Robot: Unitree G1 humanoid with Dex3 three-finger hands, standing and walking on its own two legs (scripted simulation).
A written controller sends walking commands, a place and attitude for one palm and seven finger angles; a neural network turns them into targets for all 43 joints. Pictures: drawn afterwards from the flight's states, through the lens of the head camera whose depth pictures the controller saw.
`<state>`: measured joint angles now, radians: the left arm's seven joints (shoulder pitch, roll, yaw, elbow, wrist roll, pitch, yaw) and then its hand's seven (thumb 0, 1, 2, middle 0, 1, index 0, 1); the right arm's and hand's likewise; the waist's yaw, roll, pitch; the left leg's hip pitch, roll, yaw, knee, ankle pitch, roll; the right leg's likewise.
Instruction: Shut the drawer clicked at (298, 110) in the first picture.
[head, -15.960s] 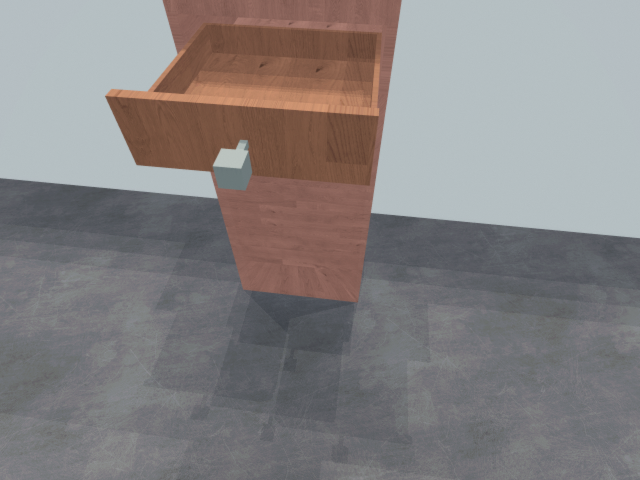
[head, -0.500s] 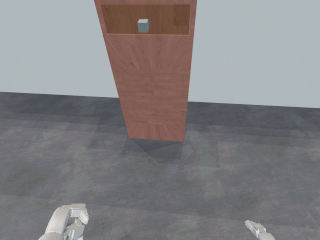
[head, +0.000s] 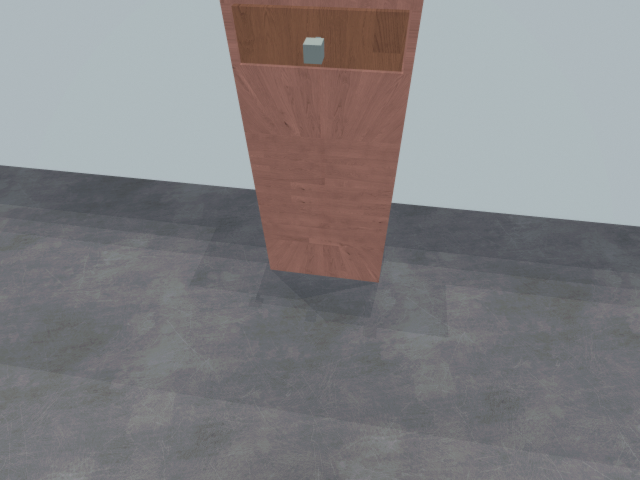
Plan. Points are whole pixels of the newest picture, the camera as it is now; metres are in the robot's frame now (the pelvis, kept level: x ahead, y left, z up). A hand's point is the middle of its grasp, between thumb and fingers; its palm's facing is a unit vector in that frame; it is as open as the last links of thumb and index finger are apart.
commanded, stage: let the arm hang, fingers relaxed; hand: left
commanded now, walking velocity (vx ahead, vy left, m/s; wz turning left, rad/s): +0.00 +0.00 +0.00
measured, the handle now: (315, 47) +0.93 +0.07 +0.13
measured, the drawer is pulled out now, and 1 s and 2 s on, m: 0.00 0.00 0.00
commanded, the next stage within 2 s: look to check the result in 0.40 s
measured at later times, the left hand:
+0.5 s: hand out of the picture +0.02 +0.15 -0.17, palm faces +0.03 -0.98 -0.20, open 7.3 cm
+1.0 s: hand out of the picture +0.03 +0.13 -0.17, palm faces +0.04 -0.98 -0.20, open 7.3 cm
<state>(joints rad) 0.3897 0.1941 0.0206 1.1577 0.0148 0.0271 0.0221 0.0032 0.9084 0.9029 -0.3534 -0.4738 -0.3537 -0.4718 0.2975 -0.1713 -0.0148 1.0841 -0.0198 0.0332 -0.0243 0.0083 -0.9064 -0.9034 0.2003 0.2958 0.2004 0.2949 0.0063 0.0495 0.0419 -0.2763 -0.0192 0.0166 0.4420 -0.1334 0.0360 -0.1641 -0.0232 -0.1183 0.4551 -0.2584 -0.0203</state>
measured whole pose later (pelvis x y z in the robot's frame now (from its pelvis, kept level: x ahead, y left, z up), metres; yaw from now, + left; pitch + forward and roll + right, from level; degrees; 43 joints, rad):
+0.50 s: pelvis +0.03 -0.02 +0.00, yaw +0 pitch -2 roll +0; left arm 0.27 0.12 0.02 1.15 0.01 0.00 0.04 0.00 0.92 0.90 -0.20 -0.30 -0.20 -0.30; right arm 0.31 -0.12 -0.01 1.14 -0.02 0.01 -0.04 0.01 -0.91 -0.90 0.20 0.30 0.20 0.29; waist -0.02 0.02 0.05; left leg -0.23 -0.01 0.02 0.43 -0.17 0.01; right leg -0.12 -0.01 -0.12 0.43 -0.28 -0.03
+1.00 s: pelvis +0.04 -0.03 +0.00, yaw +0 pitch -2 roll +0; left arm 0.29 0.13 0.02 1.16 0.01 -0.01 0.04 0.00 0.91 0.90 -0.20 -0.29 -0.20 -0.30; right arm 0.25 -0.15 -0.01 1.14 -0.02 0.01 -0.04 0.01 -0.91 -0.90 0.20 0.30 0.20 0.29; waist -0.01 0.02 0.06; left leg -0.20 0.01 0.01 0.42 -0.19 -0.01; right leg -0.07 0.02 -0.12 0.40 -0.30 -0.05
